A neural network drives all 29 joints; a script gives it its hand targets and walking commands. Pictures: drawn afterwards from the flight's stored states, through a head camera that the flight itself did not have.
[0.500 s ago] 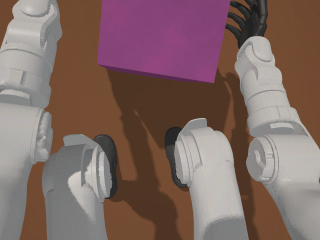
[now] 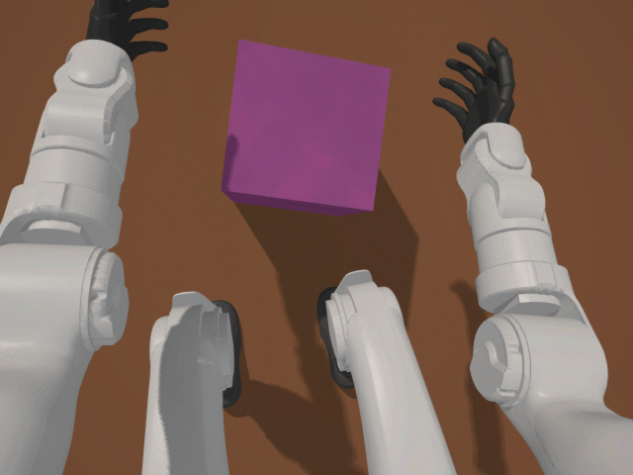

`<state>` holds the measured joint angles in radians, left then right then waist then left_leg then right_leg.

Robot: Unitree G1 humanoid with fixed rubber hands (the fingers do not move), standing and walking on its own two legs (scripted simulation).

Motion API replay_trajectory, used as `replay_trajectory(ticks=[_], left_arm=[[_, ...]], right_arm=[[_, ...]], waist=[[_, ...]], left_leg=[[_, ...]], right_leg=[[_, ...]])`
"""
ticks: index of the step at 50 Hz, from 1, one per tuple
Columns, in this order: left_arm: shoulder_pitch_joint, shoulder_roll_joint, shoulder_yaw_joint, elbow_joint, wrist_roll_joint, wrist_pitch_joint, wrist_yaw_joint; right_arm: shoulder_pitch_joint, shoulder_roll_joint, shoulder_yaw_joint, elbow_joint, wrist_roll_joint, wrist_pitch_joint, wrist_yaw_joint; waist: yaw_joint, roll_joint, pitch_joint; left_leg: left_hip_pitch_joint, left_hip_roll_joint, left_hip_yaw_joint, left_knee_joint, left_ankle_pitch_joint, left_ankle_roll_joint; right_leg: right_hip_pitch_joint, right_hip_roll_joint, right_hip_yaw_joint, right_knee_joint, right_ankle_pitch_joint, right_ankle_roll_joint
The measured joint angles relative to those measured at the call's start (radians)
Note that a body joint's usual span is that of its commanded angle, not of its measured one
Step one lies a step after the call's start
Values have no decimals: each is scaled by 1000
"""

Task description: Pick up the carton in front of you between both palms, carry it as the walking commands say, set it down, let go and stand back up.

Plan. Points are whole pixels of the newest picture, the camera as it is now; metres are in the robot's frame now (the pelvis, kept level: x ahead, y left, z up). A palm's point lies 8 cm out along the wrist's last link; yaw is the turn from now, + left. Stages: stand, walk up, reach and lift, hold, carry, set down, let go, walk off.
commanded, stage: set down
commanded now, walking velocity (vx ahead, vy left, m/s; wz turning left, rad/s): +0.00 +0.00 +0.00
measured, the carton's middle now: (299, 146) +0.51 -0.05 -0.36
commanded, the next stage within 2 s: let go in 0.46 s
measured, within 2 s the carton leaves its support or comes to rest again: neither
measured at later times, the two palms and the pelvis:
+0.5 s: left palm out of the picture +0.56 +0.15 +0.04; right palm (612, 70) +0.47 -0.24 +0.05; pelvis +0.03 +0.00 +0.13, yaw +2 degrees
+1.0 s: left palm out of the picture +0.40 +0.19 +0.15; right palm out of the picture +0.36 -0.24 +0.17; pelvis +0.09 -0.01 +0.25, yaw +4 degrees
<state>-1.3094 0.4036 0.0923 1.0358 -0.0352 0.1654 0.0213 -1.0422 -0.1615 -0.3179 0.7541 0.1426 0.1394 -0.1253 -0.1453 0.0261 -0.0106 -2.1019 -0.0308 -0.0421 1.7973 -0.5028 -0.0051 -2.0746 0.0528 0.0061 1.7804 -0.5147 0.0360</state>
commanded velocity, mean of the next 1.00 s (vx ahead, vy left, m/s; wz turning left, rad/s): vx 0.00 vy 0.00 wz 0.00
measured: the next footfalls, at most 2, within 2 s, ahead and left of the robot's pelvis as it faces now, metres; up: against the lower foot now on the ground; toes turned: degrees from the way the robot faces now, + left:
none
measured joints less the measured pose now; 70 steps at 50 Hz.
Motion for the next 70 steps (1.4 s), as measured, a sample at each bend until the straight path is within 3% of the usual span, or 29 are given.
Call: replay_trajectory(ticks=[10,24,29,36,42,48,59,70], left_arm=[[82,-29,12,-101,29,51,-11],[165,-78,70,-87,90,34,-35],[221,-110,100,-102,126,17,-23],[491,-219,130,-277,180,-3,47],[770,-268,110,-413,151,-34,79],[963,-261,74,-452,119,-85,59],[1273,-232,18,-481,90,-162,9],[1502,-199,-33,-561,52,-140,-44]], right_arm=[[83,1,-30,-78,-14,38,40],[161,31,-75,-62,-84,11,86],[211,36,-69,-63,-119,-8,112],[433,24,11,-141,-173,-33,184],[642,-12,102,-194,-169,-58,229],[817,-36,178,-216,-138,-94,241],[1154,-22,274,-310,-102,-142,206],[1278,-48,292,-319,-120,-114,204]], waist=[[-2,10,-53],[-3,20,-107],[4,15,-116],[30,-4,-103],[39,-28,-65],[47,-50,-55],[60,-71,-34],[117,-43,23]], left_leg=[[135,-6,-3,-190,36,5],[387,-7,-7,-502,119,5],[474,-7,-10,-607,152,1],[672,-8,-15,-767,187,-7],[910,-6,-21,-910,208,-12],[1127,3,-22,-1014,207,-14],[1517,17,-2,-1203,211,-4],[1848,11,26,-1357,238,16]], right_leg=[[140,-12,3,-192,33,0],[389,-24,9,-500,116,-6],[473,-27,9,-600,147,-12],[665,-34,8,-746,174,-25],[898,-37,5,-877,189,-37],[1112,-32,6,-979,190,-44],[1499,-26,31,-1178,208,-39],[1831,-39,61,-1351,251,-23]])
